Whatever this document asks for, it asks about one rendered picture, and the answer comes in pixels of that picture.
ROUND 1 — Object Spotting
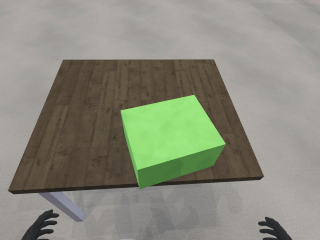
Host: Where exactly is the carton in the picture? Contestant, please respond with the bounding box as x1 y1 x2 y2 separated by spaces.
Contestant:
120 95 226 189

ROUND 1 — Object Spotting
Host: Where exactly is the right robot hand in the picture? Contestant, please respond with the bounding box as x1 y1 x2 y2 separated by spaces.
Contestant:
258 217 292 240

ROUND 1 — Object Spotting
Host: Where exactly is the left robot hand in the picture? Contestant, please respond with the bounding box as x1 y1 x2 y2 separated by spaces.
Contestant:
21 209 59 240

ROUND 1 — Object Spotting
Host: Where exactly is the table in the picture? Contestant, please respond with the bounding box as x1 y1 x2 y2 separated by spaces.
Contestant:
8 59 264 222

